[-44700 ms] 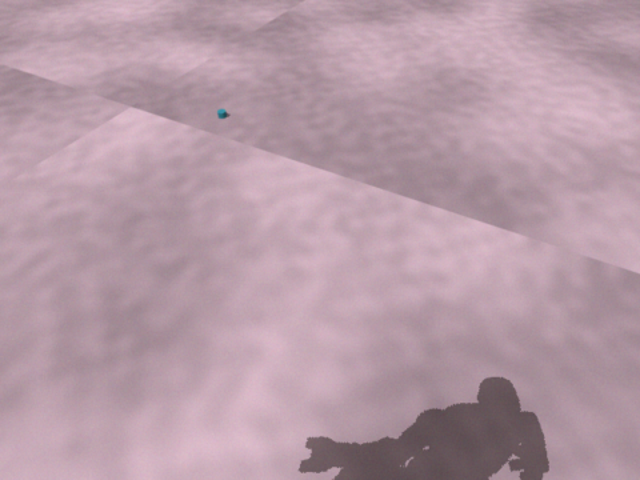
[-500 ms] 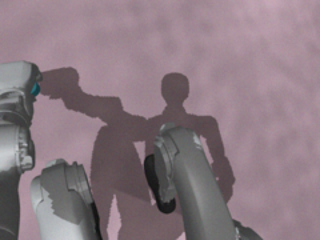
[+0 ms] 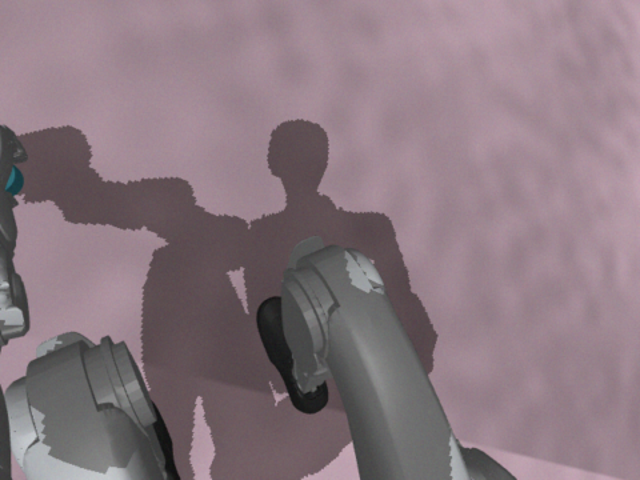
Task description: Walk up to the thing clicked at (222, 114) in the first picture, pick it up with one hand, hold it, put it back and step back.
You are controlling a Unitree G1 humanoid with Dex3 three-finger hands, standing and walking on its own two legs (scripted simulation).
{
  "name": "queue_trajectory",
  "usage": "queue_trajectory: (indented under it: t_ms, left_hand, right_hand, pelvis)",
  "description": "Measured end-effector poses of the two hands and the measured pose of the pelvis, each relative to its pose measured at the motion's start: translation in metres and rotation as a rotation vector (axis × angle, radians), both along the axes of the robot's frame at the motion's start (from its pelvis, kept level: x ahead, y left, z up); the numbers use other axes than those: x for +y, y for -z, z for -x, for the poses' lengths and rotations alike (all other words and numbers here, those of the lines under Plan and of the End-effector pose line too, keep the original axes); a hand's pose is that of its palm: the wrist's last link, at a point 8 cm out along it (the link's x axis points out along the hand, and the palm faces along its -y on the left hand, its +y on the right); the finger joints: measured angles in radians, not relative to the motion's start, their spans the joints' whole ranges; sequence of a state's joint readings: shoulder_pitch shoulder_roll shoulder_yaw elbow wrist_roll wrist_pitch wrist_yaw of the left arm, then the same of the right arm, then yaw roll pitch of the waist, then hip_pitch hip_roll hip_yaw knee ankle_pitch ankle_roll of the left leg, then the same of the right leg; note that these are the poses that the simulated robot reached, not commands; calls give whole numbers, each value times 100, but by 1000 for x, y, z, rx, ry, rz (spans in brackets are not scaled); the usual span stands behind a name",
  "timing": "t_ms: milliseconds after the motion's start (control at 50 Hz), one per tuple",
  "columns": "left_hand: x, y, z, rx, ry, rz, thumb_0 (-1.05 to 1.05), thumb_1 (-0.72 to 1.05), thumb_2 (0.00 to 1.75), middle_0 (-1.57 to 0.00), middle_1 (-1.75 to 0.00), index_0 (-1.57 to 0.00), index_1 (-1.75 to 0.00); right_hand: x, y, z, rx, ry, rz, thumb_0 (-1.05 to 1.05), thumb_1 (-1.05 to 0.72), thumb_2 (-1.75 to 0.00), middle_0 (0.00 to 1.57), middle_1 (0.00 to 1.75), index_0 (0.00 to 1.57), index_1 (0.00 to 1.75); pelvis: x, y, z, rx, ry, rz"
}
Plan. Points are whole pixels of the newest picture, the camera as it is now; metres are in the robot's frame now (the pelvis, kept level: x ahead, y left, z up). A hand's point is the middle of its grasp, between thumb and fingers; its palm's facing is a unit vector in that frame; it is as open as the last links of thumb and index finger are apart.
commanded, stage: rest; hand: left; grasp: from above
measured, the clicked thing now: out of the picture +0.52 +0.21 -0.27
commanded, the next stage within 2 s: open in 0.90 s
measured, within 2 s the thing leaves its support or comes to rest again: rests again in 0.70 s
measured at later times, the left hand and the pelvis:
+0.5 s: hand out of the picture +0.49 +0.21 -0.25, palm faces -0.43 -0.12 -0.89, open 6.8 cm; pelvis +0.00 +0.00 +0.00, yaw -1 degrees
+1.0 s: hand out of the picture +0.50 +0.21 -0.26, palm faces -0.44 -0.12 -0.89, open 6.8 cm; pelvis -0.01 +0.00 +0.01, yaw -2 degrees
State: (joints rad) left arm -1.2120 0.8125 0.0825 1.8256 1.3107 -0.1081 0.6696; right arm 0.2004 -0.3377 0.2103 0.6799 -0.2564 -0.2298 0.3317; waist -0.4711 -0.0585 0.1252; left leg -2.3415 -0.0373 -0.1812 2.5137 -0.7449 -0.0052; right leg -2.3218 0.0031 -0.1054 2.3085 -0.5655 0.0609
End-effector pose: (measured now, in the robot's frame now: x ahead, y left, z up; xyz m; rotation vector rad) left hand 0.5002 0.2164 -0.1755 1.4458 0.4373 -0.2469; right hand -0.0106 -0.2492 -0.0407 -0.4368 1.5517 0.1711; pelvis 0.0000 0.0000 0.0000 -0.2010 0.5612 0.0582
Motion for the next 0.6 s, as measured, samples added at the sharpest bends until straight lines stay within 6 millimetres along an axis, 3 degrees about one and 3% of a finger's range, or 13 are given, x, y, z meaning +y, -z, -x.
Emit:
queue_trajectory:
  t_ms: [600]
  left_hand:
    - [-2,16,0,12,10,-6,1,46,14,-88,-39,-96,-31]
  right_hand:
    - [7,-17,2,-1,-60,-16,0,-92,-91,20,30,20,30]
  pelvis:
    - [2,-4,4,-23,11,28]
